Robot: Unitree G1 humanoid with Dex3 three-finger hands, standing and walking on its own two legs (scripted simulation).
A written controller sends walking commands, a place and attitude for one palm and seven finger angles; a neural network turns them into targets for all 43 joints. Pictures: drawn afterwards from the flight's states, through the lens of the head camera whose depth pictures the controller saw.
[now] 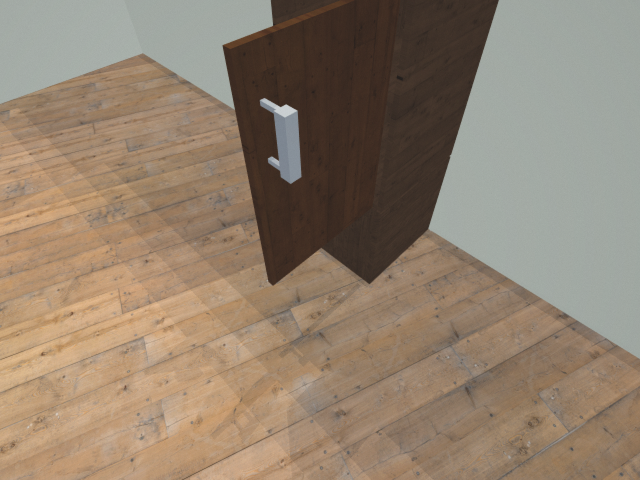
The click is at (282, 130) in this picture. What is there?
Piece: cupboard door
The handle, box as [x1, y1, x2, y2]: [260, 98, 300, 183]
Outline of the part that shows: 263,98 260,100 260,105 274,113 279,157 278,161 271,156 268,158 268,162 280,171 281,177 290,183 300,177 297,111 287,105 280,107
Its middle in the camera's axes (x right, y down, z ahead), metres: -0.07 -0.17 +0.66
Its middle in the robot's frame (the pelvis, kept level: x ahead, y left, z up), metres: +0.62 +0.11 +0.08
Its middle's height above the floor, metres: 0.86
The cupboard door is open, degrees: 90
